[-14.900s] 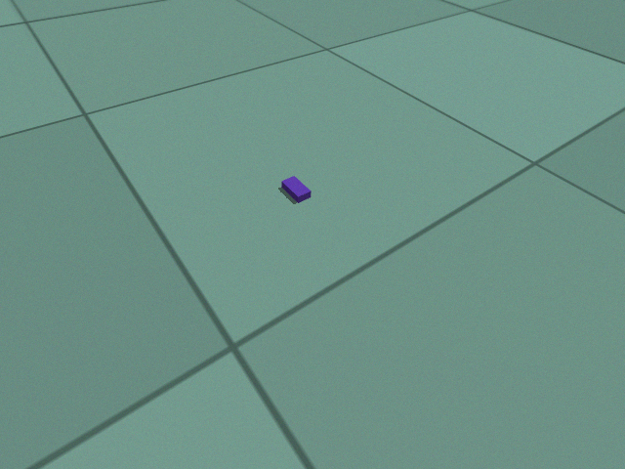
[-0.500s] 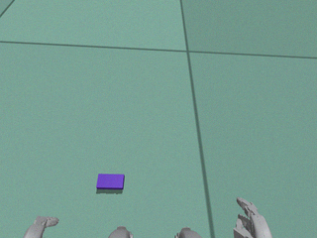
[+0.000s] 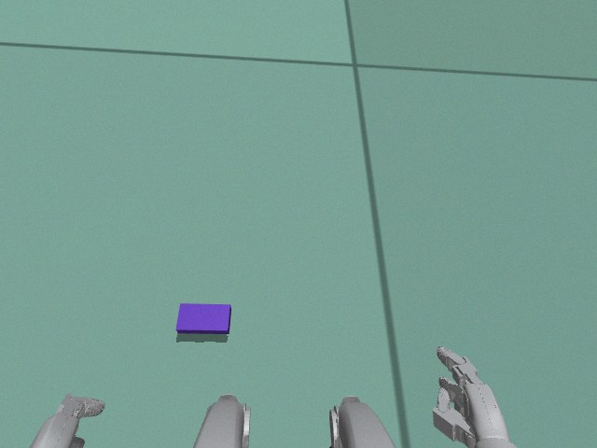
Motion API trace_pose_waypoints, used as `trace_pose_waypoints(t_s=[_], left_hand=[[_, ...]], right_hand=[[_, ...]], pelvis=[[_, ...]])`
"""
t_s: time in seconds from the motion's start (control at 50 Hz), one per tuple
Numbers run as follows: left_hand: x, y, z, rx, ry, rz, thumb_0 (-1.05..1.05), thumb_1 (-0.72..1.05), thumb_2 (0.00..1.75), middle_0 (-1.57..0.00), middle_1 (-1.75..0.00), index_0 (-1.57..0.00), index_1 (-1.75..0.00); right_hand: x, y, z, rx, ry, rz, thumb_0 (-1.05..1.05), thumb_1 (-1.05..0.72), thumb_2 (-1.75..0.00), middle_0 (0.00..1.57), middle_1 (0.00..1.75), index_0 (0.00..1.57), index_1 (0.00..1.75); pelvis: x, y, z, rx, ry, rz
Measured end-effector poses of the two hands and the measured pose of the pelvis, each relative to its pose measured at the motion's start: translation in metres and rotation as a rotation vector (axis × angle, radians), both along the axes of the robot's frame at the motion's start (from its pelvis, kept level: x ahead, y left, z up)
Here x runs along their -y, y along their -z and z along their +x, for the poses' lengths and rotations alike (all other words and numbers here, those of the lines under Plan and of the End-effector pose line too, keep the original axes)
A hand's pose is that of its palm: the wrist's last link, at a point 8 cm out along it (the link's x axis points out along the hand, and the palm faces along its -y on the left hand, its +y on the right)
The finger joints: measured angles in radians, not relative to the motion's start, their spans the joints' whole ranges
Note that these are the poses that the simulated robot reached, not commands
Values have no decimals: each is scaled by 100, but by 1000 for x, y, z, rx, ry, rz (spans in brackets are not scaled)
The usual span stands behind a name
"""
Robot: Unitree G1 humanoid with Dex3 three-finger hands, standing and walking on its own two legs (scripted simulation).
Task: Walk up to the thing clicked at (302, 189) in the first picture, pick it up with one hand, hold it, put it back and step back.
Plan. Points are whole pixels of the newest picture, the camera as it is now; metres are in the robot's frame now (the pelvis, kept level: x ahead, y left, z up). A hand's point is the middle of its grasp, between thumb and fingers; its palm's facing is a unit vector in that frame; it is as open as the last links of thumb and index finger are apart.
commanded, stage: rise first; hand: left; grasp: from above
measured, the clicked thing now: (204, 318) +0.48 +0.23 -0.63
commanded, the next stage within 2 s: none
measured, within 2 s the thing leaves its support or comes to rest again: neither
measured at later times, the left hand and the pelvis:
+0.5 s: hand (140, 371) +0.28 +0.29 -0.33, palm faces -0.49 -0.34 -0.80, open 13.9 cm; pelvis -0.07 -0.01 -0.20, yaw -2 degrees
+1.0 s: hand (158, 339) +0.37 +0.29 -0.43, palm faces -0.46 -0.03 -0.89, open 13.9 cm; pelvis -0.08 +0.01 -0.29, yaw -6 degrees
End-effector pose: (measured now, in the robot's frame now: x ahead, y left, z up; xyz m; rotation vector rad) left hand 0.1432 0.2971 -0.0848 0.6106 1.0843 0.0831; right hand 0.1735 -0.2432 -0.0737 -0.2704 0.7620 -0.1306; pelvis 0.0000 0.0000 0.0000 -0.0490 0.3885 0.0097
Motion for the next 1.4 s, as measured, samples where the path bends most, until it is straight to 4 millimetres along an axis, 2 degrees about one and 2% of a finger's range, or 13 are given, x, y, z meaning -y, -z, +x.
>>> trace_pose_waypoints(t_s=[0.06,0.12,0.3,0.38,0.48,0.6,0.74,0.88,1.1,1.4], left_hand=[[-6,18,5,-4,57,39,0,-58,99,-10,-102,-9,-103],[-11,43,19,12,135,85,0,-58,100,-10,-101,-9,-102],[-5,119,93,154,417,232,0,-56,99,-15,-97,-14,-99],[-6,149,121,176,489,308,0,-55,98,-16,-98,-15,-100],[-6,185,147,172,593,371,0,-53,98,-16,-99,-16,-101],[-3,222,168,202,725,413,0,-50,97,-16,-99,-16,-100],[-2,251,191,276,830,476,0,-48,99,-13,-99,-13,-99],[-1,272,213,294,902,538,0,-48,100,-12,-96,-12,-96],[3,301,244,295,993,563,0,-48,99,-12,-92,-12,-93],[9,331,260,302,983,562,0,-46,95,-13,-95,-14,-94]], right_hand=[[2,15,-1,9,-19,-4,1,-92,-90,20,31,21,30],[7,38,-3,12,-35,-15,1,-93,-90,20,31,21,30],[28,136,-25,-84,-28,-41,1,-94,-91,20,30,21,30],[35,183,-47,-173,-12,-33,1,-95,-91,20,30,21,30],[39,235,-87,-302,1,-20,1,-94,-91,20,30,21,30],[41,277,-138,-437,37,-28,1,-92,-90,20,30,21,29],[40,296,-182,-536,83,-57,1,-90,-89,20,30,21,29],[34,301,-203,-595,112,-81,1,-89,-89,20,30,21,29],[23,306,-207,-648,117,-103,1,-89,-89,20,30,21,29],[19,318,-205,-688,78,-97,0,-90,-89,20,30,21,30]], pelvis=[[1,15,-8,-25,0,2],[3,36,-16,-58,3,6],[7,116,-39,-165,16,9],[9,149,-49,-194,22,7],[10,188,-63,-210,29,3],[9,228,-76,-199,39,-10],[2,261,-86,-178,47,-38],[-5,277,-88,-176,47,-62],[-15,291,-80,-205,49,-91],[-15,305,-72,-228,58,-94]])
